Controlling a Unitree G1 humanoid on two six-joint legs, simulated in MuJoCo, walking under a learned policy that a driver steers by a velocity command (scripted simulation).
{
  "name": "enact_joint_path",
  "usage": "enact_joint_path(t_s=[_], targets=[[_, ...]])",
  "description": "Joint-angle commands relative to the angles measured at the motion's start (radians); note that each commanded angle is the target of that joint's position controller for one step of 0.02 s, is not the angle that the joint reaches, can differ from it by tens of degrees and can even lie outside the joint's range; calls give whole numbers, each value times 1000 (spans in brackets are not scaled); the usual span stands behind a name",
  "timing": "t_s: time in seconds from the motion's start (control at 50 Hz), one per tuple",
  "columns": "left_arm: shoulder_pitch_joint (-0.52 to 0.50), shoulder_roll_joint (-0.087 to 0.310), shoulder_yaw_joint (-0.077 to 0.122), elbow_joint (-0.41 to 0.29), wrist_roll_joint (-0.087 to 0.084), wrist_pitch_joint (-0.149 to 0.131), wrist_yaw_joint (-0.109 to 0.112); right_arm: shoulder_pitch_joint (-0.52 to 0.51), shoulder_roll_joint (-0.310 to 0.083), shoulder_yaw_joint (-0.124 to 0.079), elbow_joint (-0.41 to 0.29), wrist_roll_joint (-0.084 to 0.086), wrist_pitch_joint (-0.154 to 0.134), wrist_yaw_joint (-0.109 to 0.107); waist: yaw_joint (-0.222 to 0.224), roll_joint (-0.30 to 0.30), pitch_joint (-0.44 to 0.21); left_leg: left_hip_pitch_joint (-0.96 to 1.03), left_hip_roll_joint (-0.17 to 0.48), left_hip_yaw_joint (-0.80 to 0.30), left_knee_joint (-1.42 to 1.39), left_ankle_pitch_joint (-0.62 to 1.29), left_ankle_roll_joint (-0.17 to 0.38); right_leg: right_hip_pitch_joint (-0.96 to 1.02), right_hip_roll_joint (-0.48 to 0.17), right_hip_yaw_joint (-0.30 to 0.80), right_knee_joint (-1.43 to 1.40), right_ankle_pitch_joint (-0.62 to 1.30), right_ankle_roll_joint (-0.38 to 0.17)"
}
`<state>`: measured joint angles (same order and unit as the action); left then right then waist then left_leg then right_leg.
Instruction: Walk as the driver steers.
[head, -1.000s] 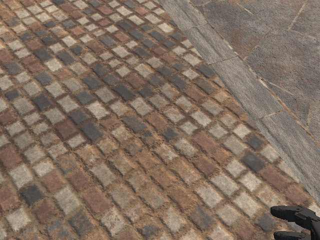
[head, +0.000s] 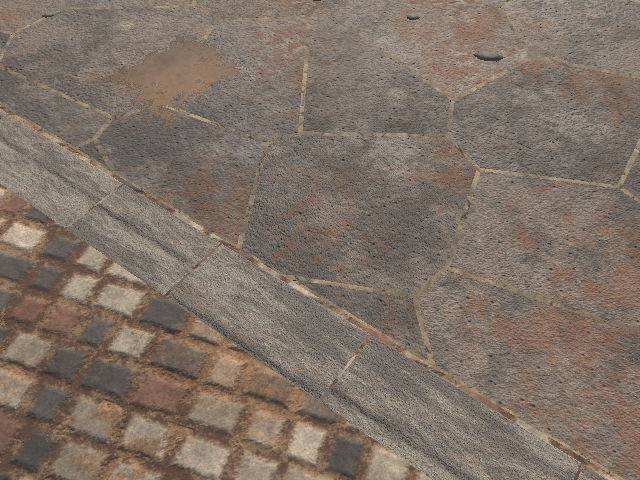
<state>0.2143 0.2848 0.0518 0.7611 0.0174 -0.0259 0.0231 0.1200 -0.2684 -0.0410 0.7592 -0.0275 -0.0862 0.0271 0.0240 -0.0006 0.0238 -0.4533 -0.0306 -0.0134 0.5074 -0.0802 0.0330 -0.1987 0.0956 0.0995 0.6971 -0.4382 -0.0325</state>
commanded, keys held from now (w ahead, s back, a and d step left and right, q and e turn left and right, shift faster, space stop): q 0.70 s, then no key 0.10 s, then e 0.20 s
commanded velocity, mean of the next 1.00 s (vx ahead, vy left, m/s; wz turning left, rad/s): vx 0.02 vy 0.00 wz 0.37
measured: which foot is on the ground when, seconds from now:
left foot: down 0.00-0.34, up 0.36-0.74, down 0.76-1.00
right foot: up 0.00-0.30, down 0.32-0.76, up 0.78-1.00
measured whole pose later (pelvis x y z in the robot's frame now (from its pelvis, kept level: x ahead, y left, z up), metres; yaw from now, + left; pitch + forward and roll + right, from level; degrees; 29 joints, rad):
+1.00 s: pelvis +0.03 +0.02 +0.01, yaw +26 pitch +0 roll +0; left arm 0.21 0.31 0.07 0.82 -0.01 0.04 0.02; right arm 0.10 -0.22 -0.02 0.71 -0.03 0.01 -0.01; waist 0.03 -0.04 0.04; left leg -0.22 -0.03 0.04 0.46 -0.24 0.05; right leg -0.38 -0.07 0.02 0.84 -0.41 0.09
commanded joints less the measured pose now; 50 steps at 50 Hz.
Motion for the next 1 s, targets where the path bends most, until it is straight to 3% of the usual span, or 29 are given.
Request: enact_joint_path(t_s=[0.02, 0.06, 0.1, 0.14, 0.18, 0.26, 0.3, 0.32, 0.34, 0.36, 0.38, 0.4, 0.42, 0.44, 0.46, 0.52, 0.56, 0.62, 0.68, 0.74, 0.76, 0.78, 0.8, 0.82, 0.84, 0.88, 0.9, 0.94, 1.0], targets=[[115, 144, 28, -50, -8, 11, 3, 99, -147, -34, -52, 25, 13, 0, -22, 180, -264, 484, 364, -561, -131, 411, 309, -298, -30, 20, 432, -226, 71], [21, 138, 35, -65, -22, 48, 9, 45, -175, -44, -75, 35, 36, -2, -31, 79, -143, 347, 308, -508, -187, 59, 241, -373, -56, 16, 487, -157, 82], [-5, 117, 36, -71, -19, 63, 19, -2, -179, -49, -91, 30, 60, -17, -14, 95, -92, 219, 229, -432, -237, -134, 179, -316, -78, 4, 340, -72, 81], [0, 79, 29, -61, -17, 55, 23, -5, -174, -56, -98, 24, 80, -32, -15, 150, -101, 176, 171, -377, -247, -148, 159, -237, -52, -31, 204, -32, 89], [5, 70, 27, -53, -18, 44, 22, 2, -181, -64, -104, 29, 89, -44, -20, 163, -136, 177, 159, -373, -239, -141, 162, -179, -43, -29, 109, 15, 93], [-4, 81, 32, -53, -22, 28, 12, 9, -192, -76, -114, 40, 107, -54, -30, 168, -146, 179, 166, -439, -235, -198, 158, -119, -38, -19, -52, 96, 80], [33, 84, 37, -38, -23, 16, 2, -8, -190, -77, -121, 48, 120, -60, -2, 164, -132, 137, 139, -441, -212, -239, 127, -33, -35, -41, -205, 189, 54], [52, 102, 45, -32, -20, 12, 1, 5, -179, -74, -120, 52, 125, -63, 6, 148, -125, 89, 107, -423, -182, -282, 94, 35, -65, -32, -280, 221, 30], [84, 164, 59, -37, -3, 12, 7, 23, -146, -64, -125, 49, 126, -63, 5, 48, -127, -12, 50, -358, -51, -380, 43, 117, -227, 103, -361, 175, -29], [60, 241, 78, -35, 26, 17, 7, -14, -122, -62, -165, 54, 117, -59, -17, -249, -57, -170, -107, -128, 181, -452, -8, 55, -404, 347, -458, 190, -157], [-19, 199, 65, -73, 48, 10, 9, 32, -181, -81, -145, 35, 105, -56, -29, -235, -59, -158, -58, -140, 424, -488, -45, -1, -484, 403, -458, 302, -220], [-85, 145, 48, -97, 36, 4, 17, 79, -209, -96, -113, 40, 107, -52, -61, -158, -62, -145, -48, -149, 540, -439, -56, -8, -443, 311, -429, 383, -197], [-123, 121, 41, -107, 15, 1, 20, 118, -196, -97, -83, 41, 119, -55, -76, -113, -57, -148, -44, -134, 600, -391, -75, 6, -384, 211, -404, 425, -156], [-129, 112, 37, -107, -2, 0, 22, 132, -178, -94, -74, 38, 130, -59, -70, -105, -51, -178, -34, -128, 661, -348, -93, 40, -364, 162, -384, 465, -141], [-116, 109, 32, -103, -7, 2, 24, 126, -155, -87, -77, 40, 136, -58, -58, -104, -44, -191, -27, -113, 700, -331, -109, 48, -350, 114, -374, 537, -144], [-44, 124, 38, -85, -2, 19, 32, 32, -123, -68, -133, 56, 136, -49, 0, -143, -37, -231, 9, -54, 592, -282, -145, 143, -339, 39, -370, 597, -169], [-12, 149, 47, -77, -2, 29, 35, -5, -112, -58, -163, 54, 135, -39, 26, -157, -57, -205, 38, -35, 492, -293, -156, 198, -364, 28, -361, 619, -182], [-30, 190, 64, -82, -8, 37, 25, -15, -106, -49, -189, 51, 136, -23, 30, -174, -74, -73, 59, 19, 350, -314, -139, 158, -387, -21, -355, 658, -186], [-38, 205, 72, -78, -23, 35, 9, -1, -127, -57, -198, 51, 146, -13, 24, -187, -78, 21, 46, 67, 222, -299, -106, 140, -405, -50, -327, 678, -177], [-51, 190, 69, -59, -53, 28, 1, 78, -127, -67, -176, 45, 150, -8, -34, -153, -86, 215, 11, 85, -81, -91, -26, 74, -376, -99, -207, 618, -103], [6, 150, 57, -35, -41, 21, -4, 117, -171, -81, -168, 43, 148, -19, -38, -48, -122, 387, 52, -6, -151, 108, 13, -38, -325, -166, -87, 482, -27], [-3, 58, 21, -78, 24, 15, -13, 145, -289, -102, -187, 31, 145, -39, -16, 284, -172, 596, 337, -354, -102, 593, 132, -330, -207, -247, 215, -78, 81], [-72, 101, 34, -96, 9, 16, -5, 140, -256, -86, -198, 4, 124, -30, -74, 245, -206, 493, 459, -440, -110, 654, 327, -407, -136, -124, 397, -273, 114], [-90, 145, 46, -83, -18, 24, -1, 117, -198, -67, -187, -2, 104, -23, -79, 150, -180, 439, 399, -336, -127, 557, 314, -389, -168, -73, 460, -227, 112], [-78, 136, 47, -67, -29, 31, 0, 59, -150, -52, -172, 3, 91, -24, -46, 138, -143, 409, 323, -246, -131, 444, 250, -380, -182, -57, 432, -159, 106], [-34, 124, 45, -21, -17, 46, 9, -19, -94, -28, -153, 16, 82, -29, -12, 130, -114, 346, 259, -152, -142, 402, 186, -308, -192, -52, 355, -32, 121], [-4, 111, 41, -3, -19, 48, 6, -27, -75, -18, -138, 9, 79, -31, 6, 137, -117, 312, 239, -110, -149, 420, 180, -243, -183, -55, 320, 15, 129], [10, 88, 28, 9, -28, 50, 0, -44, -74, -18, -118, -2, 76, -36, 4, 138, -113, 300, 222, -60, -158, 348, 170, -168, -180, -62, 181, 60, 133], [-47, 119, 28, -21, -32, 55, 1, -25, -147, -40, -90, 3, 87, -47, -38, 138, -76, 314, 275, -108, -171, 225, 203, -167, -166, -85, 100, 24, 124]])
